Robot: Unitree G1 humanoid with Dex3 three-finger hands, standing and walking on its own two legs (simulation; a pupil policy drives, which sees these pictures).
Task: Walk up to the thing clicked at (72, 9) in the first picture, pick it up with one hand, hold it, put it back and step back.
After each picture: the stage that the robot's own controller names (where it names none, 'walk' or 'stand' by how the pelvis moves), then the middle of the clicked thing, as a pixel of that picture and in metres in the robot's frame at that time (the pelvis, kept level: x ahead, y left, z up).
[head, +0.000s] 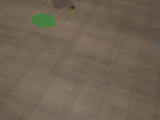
stand; (72, 11) +1.94 +0.13 -0.72
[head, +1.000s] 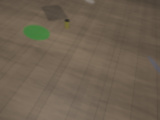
walk; (67, 23) +1.81 +0.14 -0.70
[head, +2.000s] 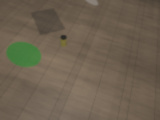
walk; (63, 40) +1.20 +0.15 -0.70
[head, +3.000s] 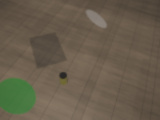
walk; (63, 78) +0.75 +0.16 -0.70
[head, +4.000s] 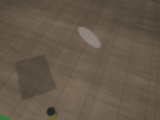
walk; (51, 113) +0.47 +0.21 -0.71
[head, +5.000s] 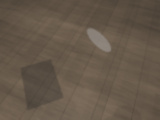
stand; out of the picture +0.34 +0.19 -0.69
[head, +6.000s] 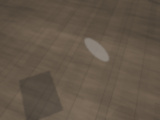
stand; out of the picture +0.29 +0.19 -0.72
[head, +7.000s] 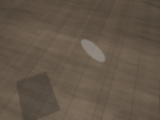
stand; out of the picture +0.30 +0.20 -0.73
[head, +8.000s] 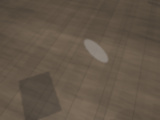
stand; out of the picture +0.30 +0.20 -0.73
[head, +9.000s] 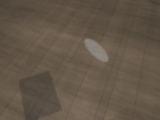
stand; out of the picture +0.29 +0.21 -0.73
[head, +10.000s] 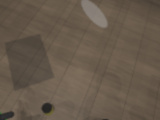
go down; (47, 109) +0.33 +0.19 -0.62
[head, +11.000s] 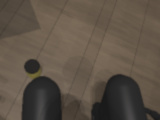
go down; (33, 69) +0.40 +0.20 -0.31
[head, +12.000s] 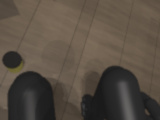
close in; (13, 62) +0.39 +0.22 -0.27
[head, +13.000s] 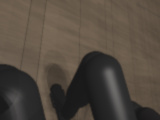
close; out of the picture +0.39 +0.24 -0.22
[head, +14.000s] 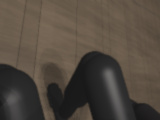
close; out of the picture +0.38 +0.25 -0.22
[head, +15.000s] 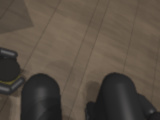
lift; (8, 74) +0.31 +0.25 -0.09
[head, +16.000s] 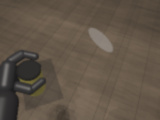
hold; (32, 79) +0.32 +0.17 +0.06
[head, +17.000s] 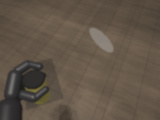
hold; (37, 87) +0.31 +0.17 +0.01
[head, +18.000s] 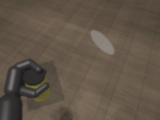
hold; (37, 84) +0.32 +0.17 +0.02
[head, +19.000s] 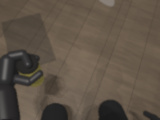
crouch; (31, 71) +0.36 +0.18 -0.06
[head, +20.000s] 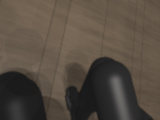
lower; out of the picture +0.40 +0.23 -0.20
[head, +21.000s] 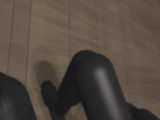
lower; out of the picture +0.42 +0.26 -0.23
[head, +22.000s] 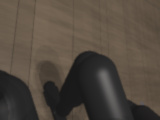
lower; out of the picture +0.41 +0.27 -0.23
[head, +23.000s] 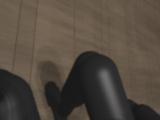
lower; out of the picture +0.41 +0.26 -0.23
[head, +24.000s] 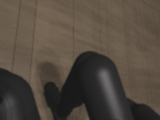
rest; out of the picture +0.41 +0.26 -0.23
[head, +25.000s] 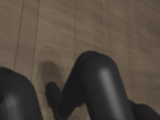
open; out of the picture +0.39 +0.24 -0.23
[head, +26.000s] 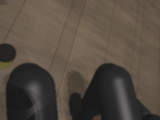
stand; (4, 56) +0.39 +0.22 -0.25
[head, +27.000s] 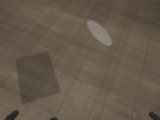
stand; out of the picture +0.33 +0.16 -0.62
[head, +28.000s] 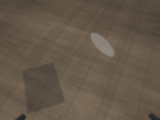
stand; out of the picture +0.34 +0.17 -0.66
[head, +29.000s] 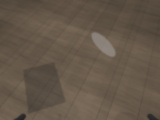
stand; out of the picture +0.33 +0.16 -0.67
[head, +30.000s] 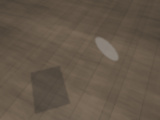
walk; out of the picture +0.35 +0.16 -0.72
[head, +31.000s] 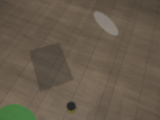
walk; (71, 107) +0.40 +0.08 -0.71
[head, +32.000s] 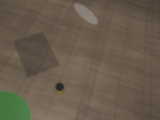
walk; (59, 89) +0.56 +0.11 -0.71
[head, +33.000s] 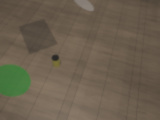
walk; (55, 61) +0.87 +0.26 -0.69
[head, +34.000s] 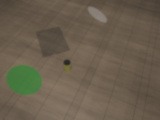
stand; (67, 65) +0.94 +0.16 -0.72
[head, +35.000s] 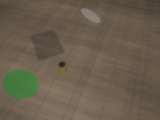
stand; (62, 67) +0.94 +0.21 -0.73
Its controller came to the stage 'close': yes
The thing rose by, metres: 0.72
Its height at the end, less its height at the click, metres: +0.00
